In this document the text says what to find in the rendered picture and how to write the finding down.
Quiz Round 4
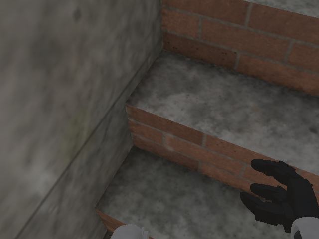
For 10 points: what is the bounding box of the robot right hand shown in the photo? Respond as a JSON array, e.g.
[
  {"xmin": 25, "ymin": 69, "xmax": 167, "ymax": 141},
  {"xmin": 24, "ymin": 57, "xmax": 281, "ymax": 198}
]
[{"xmin": 240, "ymin": 159, "xmax": 319, "ymax": 233}]

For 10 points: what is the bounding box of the left robot thigh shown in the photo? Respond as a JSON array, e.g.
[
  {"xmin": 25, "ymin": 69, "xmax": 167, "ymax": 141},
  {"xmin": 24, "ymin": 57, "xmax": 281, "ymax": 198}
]
[{"xmin": 110, "ymin": 225, "xmax": 150, "ymax": 239}]

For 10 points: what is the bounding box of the right robot forearm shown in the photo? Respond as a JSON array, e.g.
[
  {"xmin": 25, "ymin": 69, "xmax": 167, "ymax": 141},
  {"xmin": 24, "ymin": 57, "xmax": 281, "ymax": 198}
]
[{"xmin": 290, "ymin": 216, "xmax": 319, "ymax": 239}]

